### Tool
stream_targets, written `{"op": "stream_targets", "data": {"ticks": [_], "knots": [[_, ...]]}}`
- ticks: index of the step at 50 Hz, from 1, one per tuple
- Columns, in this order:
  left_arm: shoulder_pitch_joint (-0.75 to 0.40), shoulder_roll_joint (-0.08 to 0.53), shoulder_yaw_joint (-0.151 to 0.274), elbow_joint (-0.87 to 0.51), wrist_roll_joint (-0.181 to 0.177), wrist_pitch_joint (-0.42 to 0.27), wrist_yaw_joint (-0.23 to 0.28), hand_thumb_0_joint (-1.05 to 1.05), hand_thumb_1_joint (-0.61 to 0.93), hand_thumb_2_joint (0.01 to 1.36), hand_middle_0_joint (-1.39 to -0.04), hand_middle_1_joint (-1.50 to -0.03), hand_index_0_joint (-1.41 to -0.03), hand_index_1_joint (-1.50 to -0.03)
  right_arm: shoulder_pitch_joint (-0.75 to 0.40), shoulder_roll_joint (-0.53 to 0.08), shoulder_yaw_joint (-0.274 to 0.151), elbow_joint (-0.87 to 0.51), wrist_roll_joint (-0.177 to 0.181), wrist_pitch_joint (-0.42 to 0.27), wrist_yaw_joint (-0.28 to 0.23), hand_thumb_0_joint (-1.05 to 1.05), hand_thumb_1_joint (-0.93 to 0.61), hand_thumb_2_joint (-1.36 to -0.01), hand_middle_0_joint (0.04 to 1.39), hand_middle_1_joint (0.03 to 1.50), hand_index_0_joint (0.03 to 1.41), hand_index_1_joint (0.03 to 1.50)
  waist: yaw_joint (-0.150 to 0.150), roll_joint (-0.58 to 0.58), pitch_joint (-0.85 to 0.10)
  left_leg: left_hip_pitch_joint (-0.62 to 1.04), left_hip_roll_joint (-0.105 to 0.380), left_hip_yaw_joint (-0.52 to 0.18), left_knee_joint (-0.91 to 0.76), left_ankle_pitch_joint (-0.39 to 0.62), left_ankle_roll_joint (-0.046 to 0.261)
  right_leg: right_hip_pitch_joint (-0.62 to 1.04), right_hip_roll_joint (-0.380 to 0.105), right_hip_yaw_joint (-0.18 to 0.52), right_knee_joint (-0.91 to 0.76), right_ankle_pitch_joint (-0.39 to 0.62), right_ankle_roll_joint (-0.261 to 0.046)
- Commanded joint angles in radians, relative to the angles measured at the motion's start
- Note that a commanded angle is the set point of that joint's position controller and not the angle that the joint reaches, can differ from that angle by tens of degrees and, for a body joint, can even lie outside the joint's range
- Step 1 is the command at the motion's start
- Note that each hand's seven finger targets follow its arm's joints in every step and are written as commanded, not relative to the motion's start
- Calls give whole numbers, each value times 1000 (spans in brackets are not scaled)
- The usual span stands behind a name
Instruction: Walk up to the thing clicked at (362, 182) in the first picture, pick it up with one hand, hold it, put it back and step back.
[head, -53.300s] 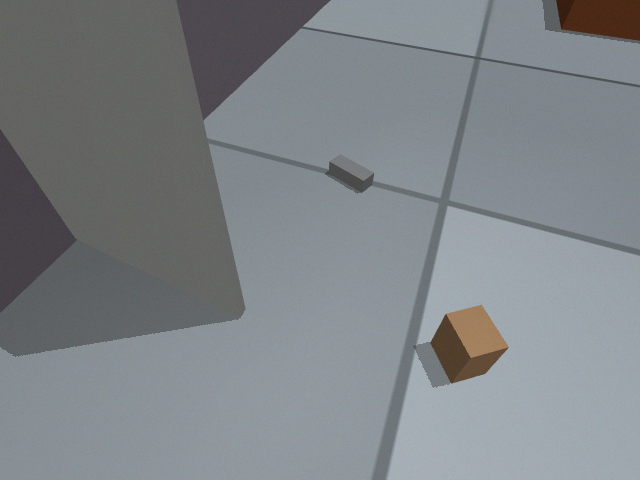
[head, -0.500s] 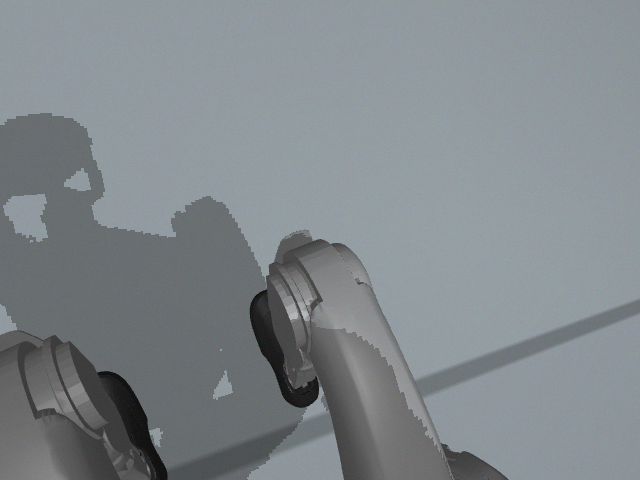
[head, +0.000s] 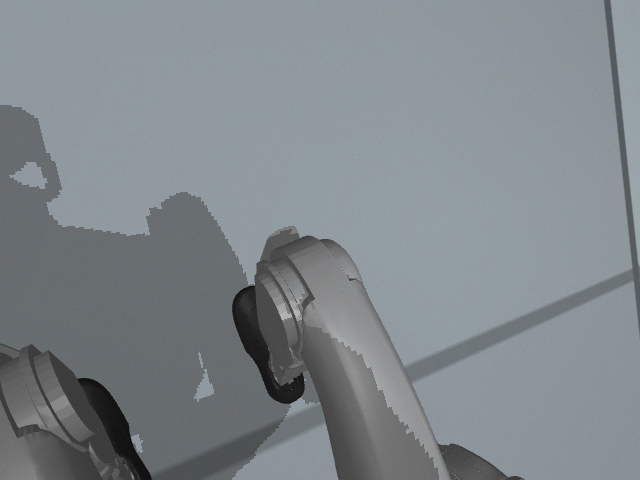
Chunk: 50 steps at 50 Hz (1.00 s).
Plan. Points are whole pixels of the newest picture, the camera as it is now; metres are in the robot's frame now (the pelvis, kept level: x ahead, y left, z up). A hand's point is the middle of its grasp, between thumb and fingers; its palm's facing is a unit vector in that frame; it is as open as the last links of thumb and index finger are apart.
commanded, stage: open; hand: left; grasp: from above
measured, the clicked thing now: out of the picture +0.47 +0.30 -0.29
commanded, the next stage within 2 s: withdraw in 1.24 s
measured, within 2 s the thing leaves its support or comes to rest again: neither
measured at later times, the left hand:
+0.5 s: hand out of the picture +0.46 +0.29 -0.25, palm faces -0.06 -0.45 -0.89, open 12.2 cm
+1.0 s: hand out of the picture +0.46 +0.30 -0.25, palm faces -0.07 -0.44 -0.89, open 13.5 cm
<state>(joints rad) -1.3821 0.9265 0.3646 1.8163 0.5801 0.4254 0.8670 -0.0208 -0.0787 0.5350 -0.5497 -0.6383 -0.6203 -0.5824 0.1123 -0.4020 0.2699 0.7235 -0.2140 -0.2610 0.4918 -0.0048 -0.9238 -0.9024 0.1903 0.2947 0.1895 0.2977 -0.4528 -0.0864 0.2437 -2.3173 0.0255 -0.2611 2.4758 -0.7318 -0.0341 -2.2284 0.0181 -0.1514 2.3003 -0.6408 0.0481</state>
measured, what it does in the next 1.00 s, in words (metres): stands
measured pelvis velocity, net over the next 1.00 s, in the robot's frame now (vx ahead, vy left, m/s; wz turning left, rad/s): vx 0.00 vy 0.00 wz -0.01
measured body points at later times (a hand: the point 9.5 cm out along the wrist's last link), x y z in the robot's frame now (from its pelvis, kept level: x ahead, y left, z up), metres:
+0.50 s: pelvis +0.00 +0.00 +0.00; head +0.31 +0.09 +0.31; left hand +0.46 +0.31 -0.20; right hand -0.02 -0.25 -0.05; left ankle +0.06 +0.13 -0.29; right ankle +0.12 -0.12 -0.29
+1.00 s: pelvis +0.00 +0.00 +0.00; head +0.31 +0.09 +0.31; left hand +0.46 +0.32 -0.20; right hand -0.02 -0.25 -0.04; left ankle +0.06 +0.13 -0.29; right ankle +0.12 -0.12 -0.29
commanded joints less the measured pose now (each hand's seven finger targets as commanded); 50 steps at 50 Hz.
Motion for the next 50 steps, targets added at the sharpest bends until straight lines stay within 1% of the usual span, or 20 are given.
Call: {"op": "stream_targets", "data": {"ticks": [1, 5, 7, 10, 11, 14, 21, 24, 27, 28, 29, 32, 34, 35, 38, 41, 42, 47, 48, 50], "knots": [[-252, 175, -34, -100, 19, -7, 40, 0, 491, 781, -876, -758, -881, -754, 279, -332, -64, 46, -4, 15, 7, 0, -908, -904, 200, 300, 200, 300, -75, 470, -739, 443, 21, 101, -234, 253, 37, 516, 41, -106, -210, 325, -42], [-244, 161, -38, -88, -8, -9, 47, 0, 458, 742, -848, -749, -856, -741, 264, -347, -62, 42, -5, 15, 7, 0, -909, -904, 200, 300, 200, 300, -85, 484, -695, 474, 25, 73, -241, 242, 32, 464, 36, -123, -186, 306, -46], [-241, 160, -45, -101, -17, -13, 40, 0, 298, 716, -688, -761, -696, -752, 268, -349, -56, 28, -3, 16, 7, 0, -894, -899, 201, 301, 200, 301, -91, 496, -698, 480, 23, 76, -235, 249, 34, 472, 41, -121, -184, 312, -46], [-232, 196, -43, -100, 4, -15, 35, 0, 58, 690, -457, -756, -465, -750, 258, -344, -52, 47, 3, 15, 3, 0, -896, -899, 201, 301, 200, 301, -83, 488, -686, 432, 23, 87, -244, 210, 36, 471, 44, -113, -207, 291, -44], [-221, 178, -40, -105, -13, -14, 33, 0, -22, 708, -401, -773, -406, -769, 261, -342, -50, 23, 3, 16, 5, 0, -896, -900, 201, 301, 200, 301, -85, 474, -689, 451, 21, 80, -239, 227, 36, 472, 40, -116, -199, 297, -45], [-216, 178, -56, -107, -5, -16, 26, 0, -219, 742, -339, -792, -337, -795, 258, -345, -47, 41, -1, 14, 2, 0, -896, -900, 201, 301, 201, 301, -87, 487, -675, 455, 21, 78, -246, 217, 35, 461, 42, -121, -195, 287, -45], [-218, 206, -45, -122, 7, -16, 26, 0, -297, 885, -298, -857, -279, -878, 265, -347, -50, 36, 8, 6, -4, 0, -896, -901, 200, 300, 200, 300, -76, 482, -718, 450, 26, 82, -236, 231, 38, 501, 45, -114, -211, 311, -43], [-217, 183, -49, -120, -12, -16, 25, 0, -301, 905, -288, -872, -268, -893, 273, -340, -45, 37, 3, 8, -4, 0, -896, -901, 201, 301, 201, 301, -84, 489, -720, 470, 26, 86, -231, 269, 34, 517, 42, -116, -200, 333, -43], [-226, 198, -52, -121, -5, -13, 21, 0, -374, 901, -223, -903, -208, -919, 272, -341, -43, 45, 2, 1, -7, 0, -896, -901, 201, 301, 200, 301, -87, 487, -705, 455, 23, 91, -229, 235, 39, 505, 44, -114, -214, 308, -40], [-229, 182, -60, -129, -18, -12, 17, 0, -384, 908, -219, -899, -202, -918, 260, -345, -46, 44, 4, -1, -9, 0, -897, -901, 200, 301, 200, 301, -89, 478, -693, 463, 25, 83, -231, 227, 37, 497, 39, -117, -206, 299, -40], [-235, 204, -53, -124, -4, -15, 19, 0, -392, 914, -226, -876, -202, -902, 264, -347, -47, 59, 5, -2, -11, 0, -895, -901, 201, 301, 200, 301, -84, 491, -705, 468, 28, 80, -241, 217, 35, 488, 43, -118, -213, 292, -42], [-226, 178, -66, -128, -15, -17, 14, 0, -413, 986, -210, -934, -183, -963, 269, -347, -44, 45, 5, -3, -12, 0, -896, -901, 200, 300, 200, 300, -92, 491, -694, 495, 27, 73, -240, 240, 33, 494, 40, -122, -198, 310, -44], [-230, 195, -60, -117, 8, -16, 17, 0, -431, 996, -197, -937, -168, -968, 274, -347, -46, 55, 9, -3, -11, 0, -896, -901, 200, 301, 200, 301, -84, 504, -703, 482, 31, 76, -245, 240, 32, 489, 43, -119, -212, 312, -47], [-224, 187, -64, -115, 9, -15, 17, 0, -423, 968, -197, -927, -172, -954, 270, -343, -44, 43, 9, -5, -11, 0, -894, -900, 200, 300, 200, 300, -86, 504, -703, 484, 31, 74, -244, 241, 31, 485, 43, -120, -209, 312, -48], [-223, 172, -73, -111, 0, -16, 11, 0, -421, 1039, -195, -980, -167, -1010, 271, -343, -45, 51, 4, -5, -14, 0, -894, -900, 201, 301, 200, 300, -96, 493, -671, 468, 26, 76, -253, 226, 32, 483, 43, -123, -209, 298, -47], [-226, 182, -77, -112, 10, -16, 12, 0, -477, 1009, -147, -972, -122, -999, 260, -342, -46, 56, 6, -14, -18, 0, -895, -900, 200, 300, 200, 300, -94, 498, -664, 482, 27, 71, -254, 215, 30, 466, 40, -122, -210, 293, -47], [-223, 185, -72, -111, 11, -17, 16, 0, -483, 1046, -150, -993, -121, -1023, 274, -349, -48, 56, 4, -12, -17, 0, -896, -901, 200, 300, 200, 300, -92, 495, -675, 483, 29, 70, -261, 222, 30, 490, 44, -123, -212, 301, -47], [-219, 178, -70, -101, -6, -20, 19, 0, -500, 1058, -134, -1003, -104, -1035, 264, -346, -46, 56, 4, -21, -19, 0, -895, -901, 200, 300, 200, 300, -91, 480, -666, 479, 27, 67, -256, 212, 32, 478, 38, -123, -211, 291, -44], [-210, 168, -70, -102, -20, -21, 21, 0, -502, 1064, -133, -999, -101, -1032, 264, -350, -48, 40, 7, -19, -16, 0, -892, -900, 200, 300, 200, 300, -91, 486, -665, 505, 27, 60, -249, 229, 32, 467, 36, -127, -202, 296, -46], [-219, 176, -65, -101, -13, -24, 26, 0, -520, 1055, -122, -992, -89, -1026, 269, -355, -48, 48, 6, -20, -17, 0, -893, -900, 200, 300, 200, 300, -94, 505, -662, 516, 30, 53, -259, 229, 29, 461, 36, -130, -201, 300, -47]]}}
